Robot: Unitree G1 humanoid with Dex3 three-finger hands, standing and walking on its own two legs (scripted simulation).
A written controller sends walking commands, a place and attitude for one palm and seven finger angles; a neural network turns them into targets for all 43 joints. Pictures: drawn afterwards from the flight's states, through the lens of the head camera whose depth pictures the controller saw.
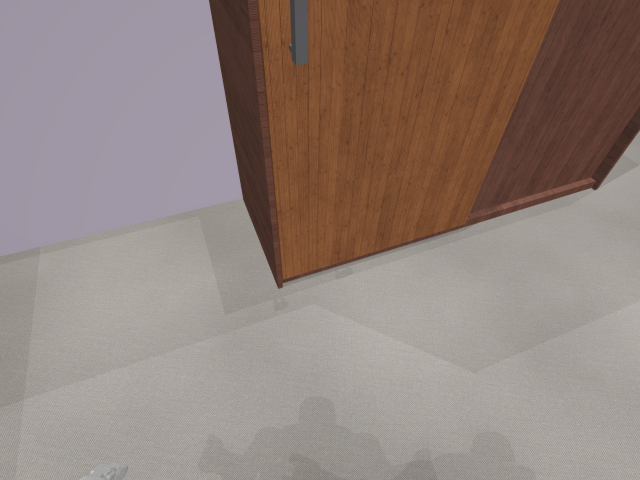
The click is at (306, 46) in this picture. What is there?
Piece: wardrobe's sliding door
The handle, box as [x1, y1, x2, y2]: [289, 0, 307, 64]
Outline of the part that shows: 290,0 291,43 289,44 289,49 292,53 292,60 295,64 307,63 307,0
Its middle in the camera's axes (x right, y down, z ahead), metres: -0.05 -0.50 +0.73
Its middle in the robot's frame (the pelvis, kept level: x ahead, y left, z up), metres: +0.91 +0.10 +0.27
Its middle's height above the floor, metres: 1.04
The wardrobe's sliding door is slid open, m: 0.00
